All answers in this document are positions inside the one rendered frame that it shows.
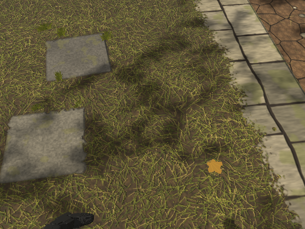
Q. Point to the left robot hand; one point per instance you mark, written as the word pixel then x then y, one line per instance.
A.
pixel 70 221

